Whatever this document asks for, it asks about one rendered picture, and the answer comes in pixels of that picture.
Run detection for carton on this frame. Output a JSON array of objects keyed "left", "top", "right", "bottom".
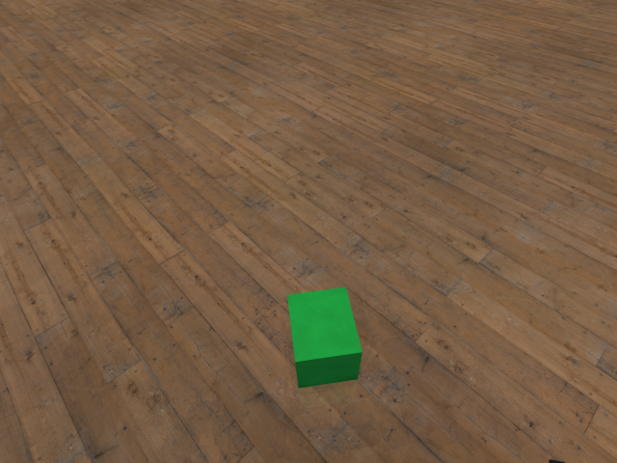
[{"left": 287, "top": 287, "right": 362, "bottom": 389}]

